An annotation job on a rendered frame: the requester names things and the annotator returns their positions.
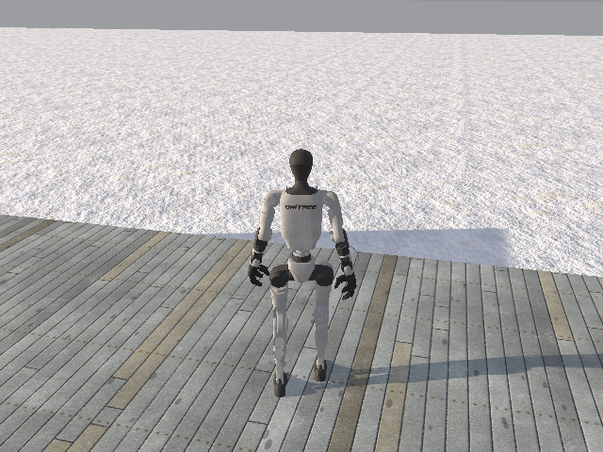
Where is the robot left upper arm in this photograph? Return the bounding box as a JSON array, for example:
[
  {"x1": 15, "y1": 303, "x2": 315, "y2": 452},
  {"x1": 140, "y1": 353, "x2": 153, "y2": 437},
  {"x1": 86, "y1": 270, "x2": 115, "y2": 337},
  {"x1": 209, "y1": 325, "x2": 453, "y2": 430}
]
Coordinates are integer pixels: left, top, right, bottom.
[{"x1": 258, "y1": 190, "x2": 282, "y2": 241}]

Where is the right robot foot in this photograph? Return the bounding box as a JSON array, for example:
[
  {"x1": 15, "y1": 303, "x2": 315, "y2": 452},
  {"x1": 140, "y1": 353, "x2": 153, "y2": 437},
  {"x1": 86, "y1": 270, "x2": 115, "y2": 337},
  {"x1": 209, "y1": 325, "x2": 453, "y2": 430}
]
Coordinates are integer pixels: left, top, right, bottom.
[{"x1": 314, "y1": 358, "x2": 327, "y2": 382}]

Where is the robot right forearm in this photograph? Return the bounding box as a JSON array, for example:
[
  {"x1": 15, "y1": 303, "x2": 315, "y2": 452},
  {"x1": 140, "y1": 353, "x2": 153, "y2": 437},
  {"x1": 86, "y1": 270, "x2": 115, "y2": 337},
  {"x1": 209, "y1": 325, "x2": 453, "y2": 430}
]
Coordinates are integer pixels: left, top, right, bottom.
[{"x1": 335, "y1": 229, "x2": 354, "y2": 276}]

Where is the humanoid robot head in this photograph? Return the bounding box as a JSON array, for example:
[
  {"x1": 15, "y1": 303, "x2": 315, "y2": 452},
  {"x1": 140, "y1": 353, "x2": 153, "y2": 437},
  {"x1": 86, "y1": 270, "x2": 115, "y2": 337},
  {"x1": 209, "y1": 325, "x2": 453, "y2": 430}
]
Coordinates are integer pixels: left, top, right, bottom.
[{"x1": 285, "y1": 149, "x2": 318, "y2": 195}]

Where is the robot right upper arm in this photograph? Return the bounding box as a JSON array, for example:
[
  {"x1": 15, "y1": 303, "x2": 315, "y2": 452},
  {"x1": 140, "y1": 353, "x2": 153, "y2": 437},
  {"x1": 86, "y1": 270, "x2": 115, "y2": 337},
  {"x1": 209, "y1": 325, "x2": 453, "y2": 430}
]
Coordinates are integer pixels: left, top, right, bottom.
[{"x1": 320, "y1": 190, "x2": 345, "y2": 243}]

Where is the robot left forearm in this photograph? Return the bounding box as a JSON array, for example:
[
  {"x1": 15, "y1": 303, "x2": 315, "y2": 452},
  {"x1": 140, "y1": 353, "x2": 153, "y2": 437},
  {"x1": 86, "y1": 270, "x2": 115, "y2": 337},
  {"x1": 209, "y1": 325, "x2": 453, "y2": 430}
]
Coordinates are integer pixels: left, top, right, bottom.
[{"x1": 250, "y1": 227, "x2": 268, "y2": 267}]

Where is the robot right hand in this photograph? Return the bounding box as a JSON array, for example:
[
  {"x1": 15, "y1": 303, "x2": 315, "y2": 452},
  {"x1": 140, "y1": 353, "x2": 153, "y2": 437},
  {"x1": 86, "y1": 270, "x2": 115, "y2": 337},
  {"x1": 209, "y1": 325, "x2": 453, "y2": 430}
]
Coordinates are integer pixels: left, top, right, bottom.
[{"x1": 334, "y1": 272, "x2": 357, "y2": 300}]

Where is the robot left hand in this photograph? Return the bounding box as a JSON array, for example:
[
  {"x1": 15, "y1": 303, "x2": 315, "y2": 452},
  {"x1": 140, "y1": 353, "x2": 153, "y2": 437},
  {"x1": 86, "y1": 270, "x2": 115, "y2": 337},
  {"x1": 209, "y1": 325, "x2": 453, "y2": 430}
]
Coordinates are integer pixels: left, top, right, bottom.
[{"x1": 248, "y1": 264, "x2": 269, "y2": 286}]

